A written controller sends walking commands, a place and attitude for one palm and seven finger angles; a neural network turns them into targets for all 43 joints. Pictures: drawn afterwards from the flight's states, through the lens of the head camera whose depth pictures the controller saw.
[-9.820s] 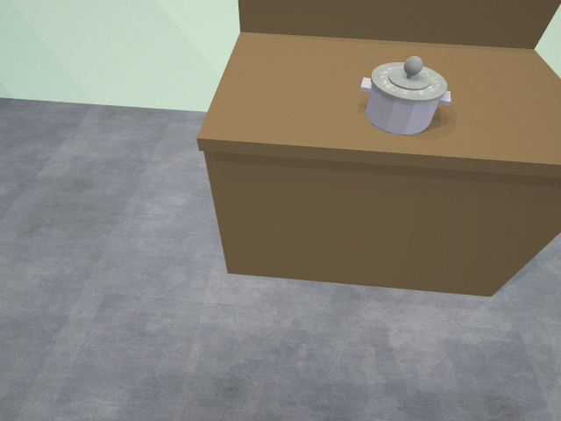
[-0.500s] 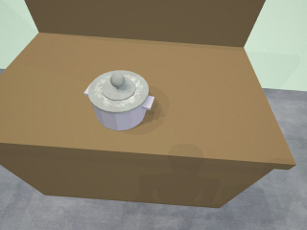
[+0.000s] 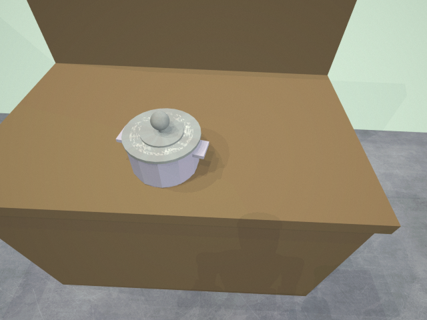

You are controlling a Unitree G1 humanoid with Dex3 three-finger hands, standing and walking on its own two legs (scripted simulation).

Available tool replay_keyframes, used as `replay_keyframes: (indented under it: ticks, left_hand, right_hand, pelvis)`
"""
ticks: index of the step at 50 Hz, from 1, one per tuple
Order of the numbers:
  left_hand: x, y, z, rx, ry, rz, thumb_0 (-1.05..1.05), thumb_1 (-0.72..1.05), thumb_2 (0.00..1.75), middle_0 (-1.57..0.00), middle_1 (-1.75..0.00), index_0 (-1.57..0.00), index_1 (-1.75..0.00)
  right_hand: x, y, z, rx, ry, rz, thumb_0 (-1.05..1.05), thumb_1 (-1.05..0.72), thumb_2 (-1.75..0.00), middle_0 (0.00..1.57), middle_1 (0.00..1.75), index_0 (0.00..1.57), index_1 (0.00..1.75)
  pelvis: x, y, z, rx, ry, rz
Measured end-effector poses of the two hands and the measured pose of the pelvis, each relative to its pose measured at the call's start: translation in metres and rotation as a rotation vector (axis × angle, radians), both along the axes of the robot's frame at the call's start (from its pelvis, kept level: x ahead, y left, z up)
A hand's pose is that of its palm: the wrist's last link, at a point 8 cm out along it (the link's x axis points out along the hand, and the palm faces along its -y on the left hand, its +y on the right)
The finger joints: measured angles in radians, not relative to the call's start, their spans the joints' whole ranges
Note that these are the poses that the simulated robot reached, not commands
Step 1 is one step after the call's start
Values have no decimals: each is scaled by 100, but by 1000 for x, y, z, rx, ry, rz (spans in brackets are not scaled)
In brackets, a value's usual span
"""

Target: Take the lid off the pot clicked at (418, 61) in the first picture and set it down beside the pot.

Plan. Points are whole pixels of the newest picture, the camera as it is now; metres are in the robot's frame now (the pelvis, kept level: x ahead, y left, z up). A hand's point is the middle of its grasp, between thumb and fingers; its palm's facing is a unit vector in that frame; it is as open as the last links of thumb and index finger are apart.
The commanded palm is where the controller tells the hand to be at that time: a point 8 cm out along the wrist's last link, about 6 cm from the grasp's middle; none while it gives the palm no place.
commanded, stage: come to a stop and stand still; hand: left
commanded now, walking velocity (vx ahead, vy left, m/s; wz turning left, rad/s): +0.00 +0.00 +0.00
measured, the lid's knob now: (159, 120) +0.51 +0.15 +0.09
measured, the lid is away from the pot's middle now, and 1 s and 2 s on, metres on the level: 0.00 0.00 0.00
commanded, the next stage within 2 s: look again from close up in 0.52 s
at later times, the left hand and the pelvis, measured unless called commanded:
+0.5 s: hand out of the picture -0.08 +0.15 -0.18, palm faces +0.03 -0.99 -0.15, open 7.4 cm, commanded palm none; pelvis -0.05 -0.01 +0.00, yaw -1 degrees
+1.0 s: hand out of the picture -0.06 +0.15 -0.18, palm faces +0.03 -0.99 -0.12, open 7.4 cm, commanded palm none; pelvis -0.03 +0.01 +0.00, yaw -1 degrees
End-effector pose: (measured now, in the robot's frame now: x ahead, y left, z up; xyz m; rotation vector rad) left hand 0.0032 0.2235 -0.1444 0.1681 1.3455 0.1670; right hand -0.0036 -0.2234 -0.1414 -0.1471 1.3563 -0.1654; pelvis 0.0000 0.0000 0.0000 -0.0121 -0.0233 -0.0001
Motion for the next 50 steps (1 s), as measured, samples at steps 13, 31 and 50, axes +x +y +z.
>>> replay_keyframes:
  ticks: [13,31,50]
  left_hand:
    - [-55,-22,-5,-56,21,-8,1,91,90,-20,-30,-20,-30]
    - [-85,-20,-7,-71,80,22,1,91,90,-20,-30,-20,-30]
    - [-66,-22,-7,-97,82,24,1,91,90,-20,-30,-20,-30]
  right_hand:
    - [-18,-10,4,-6,-76,9,1,-92,-90,20,29,20,30]
    - [-78,20,1,47,74,-31,1,-90,-90,20,29,20,30]
    - [-50,29,2,34,52,-27,2,-92,-90,20,29,20,30]
  pelvis:
    - [-36,-7,0,4,-20,-16]
    - [-45,-2,1,1,6,-9]
    - [-31,8,3,2,-2,-16]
